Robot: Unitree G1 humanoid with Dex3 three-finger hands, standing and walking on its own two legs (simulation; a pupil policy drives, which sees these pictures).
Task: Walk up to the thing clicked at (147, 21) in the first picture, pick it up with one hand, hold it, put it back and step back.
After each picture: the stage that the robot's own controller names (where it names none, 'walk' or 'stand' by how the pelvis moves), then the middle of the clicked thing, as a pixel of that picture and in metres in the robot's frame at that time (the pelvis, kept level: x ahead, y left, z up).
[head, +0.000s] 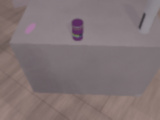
stand; (150, 13) +0.83 -0.36 -0.04
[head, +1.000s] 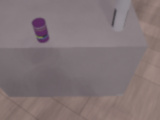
rise first; (121, 8) +0.76 -0.16 +0.00
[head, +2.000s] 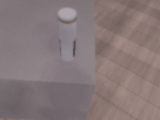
rise first; (67, 37) +0.54 +0.13 +0.00
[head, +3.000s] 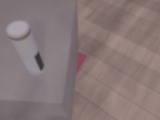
walk; (28, 52) +0.44 +0.24 +0.00
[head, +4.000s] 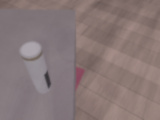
stand; (38, 70) +0.40 +0.20 -0.03
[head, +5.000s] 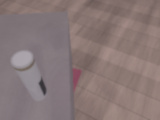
stand; (32, 78) +0.37 +0.22 -0.03
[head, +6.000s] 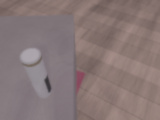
stand; (38, 75) +0.40 +0.20 -0.04
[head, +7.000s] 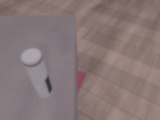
stand; (39, 76) +0.40 +0.20 -0.04
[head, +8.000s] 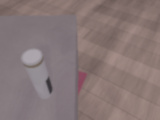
rise first; (39, 76) +0.39 +0.20 -0.04
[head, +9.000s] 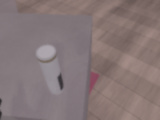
rise first; (52, 72) +0.41 +0.17 -0.03
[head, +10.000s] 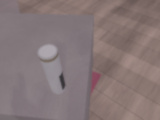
go down; (53, 72) +0.41 +0.17 -0.03
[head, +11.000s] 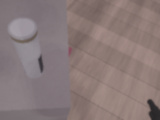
go down; (30, 53) +0.43 +0.15 +0.01
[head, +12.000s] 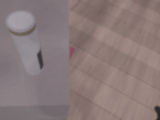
go down; (29, 48) +0.43 +0.16 +0.03
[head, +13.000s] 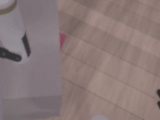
close in; (12, 32) +0.45 +0.17 +0.07
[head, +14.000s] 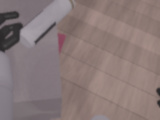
close; (47, 19) +0.58 +0.06 -0.01
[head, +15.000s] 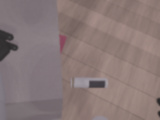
lift; (89, 82) +0.49 -0.17 -0.57
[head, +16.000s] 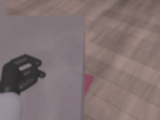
close; out of the picture +0.37 -0.50 -0.70
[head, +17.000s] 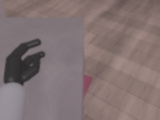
stand; out of the picture +0.38 -0.51 -0.71
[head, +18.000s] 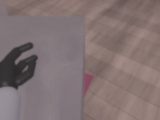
stand; out of the picture +0.36 -0.50 -0.73
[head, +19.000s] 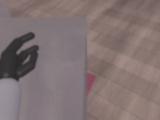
stand; out of the picture +0.35 -0.50 -0.73
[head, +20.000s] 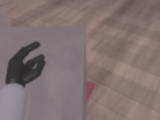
stand; out of the picture +0.34 -0.49 -0.73
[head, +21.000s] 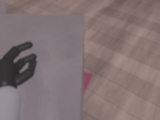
stand; out of the picture +0.32 -0.48 -0.73
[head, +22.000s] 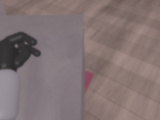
crouch; out of the picture +0.30 -0.48 -0.73
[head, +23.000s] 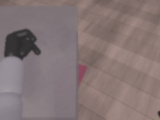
lower; out of the picture +0.29 -0.46 -0.73
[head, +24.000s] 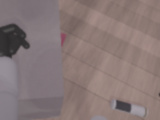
lower; (128, 108) +0.28 -0.46 -0.64
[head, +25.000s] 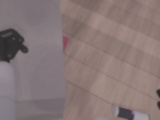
lower; (131, 115) +0.26 -0.45 -0.64
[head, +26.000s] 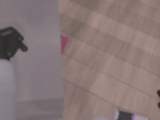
lower; (131, 118) +0.23 -0.43 -0.64
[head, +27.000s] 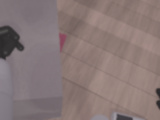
lower; out of the picture +0.20 -0.42 -0.63
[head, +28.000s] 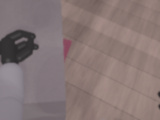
open; out of the picture +0.17 -0.41 -0.64
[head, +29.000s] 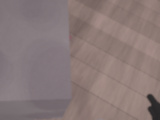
sink last; out of the picture +0.14 -0.42 -0.65
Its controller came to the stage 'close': yes
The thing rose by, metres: 0.00
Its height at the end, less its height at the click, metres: -0.71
